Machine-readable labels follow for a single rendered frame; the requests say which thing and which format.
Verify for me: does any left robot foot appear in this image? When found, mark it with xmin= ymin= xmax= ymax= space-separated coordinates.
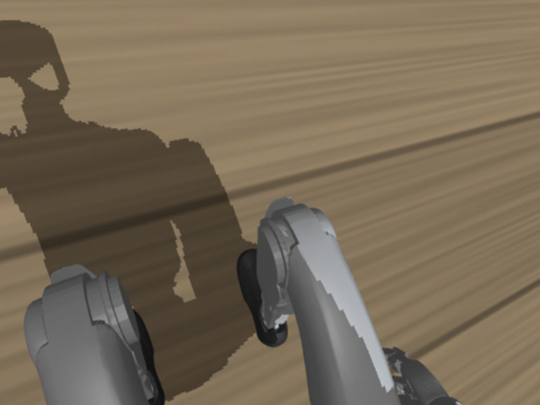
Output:
xmin=133 ymin=310 xmax=165 ymax=405

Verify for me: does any right robot foot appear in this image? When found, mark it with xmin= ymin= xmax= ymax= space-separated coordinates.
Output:
xmin=237 ymin=249 xmax=288 ymax=347

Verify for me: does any right robot hand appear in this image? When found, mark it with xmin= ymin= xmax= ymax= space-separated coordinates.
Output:
xmin=382 ymin=347 xmax=449 ymax=405

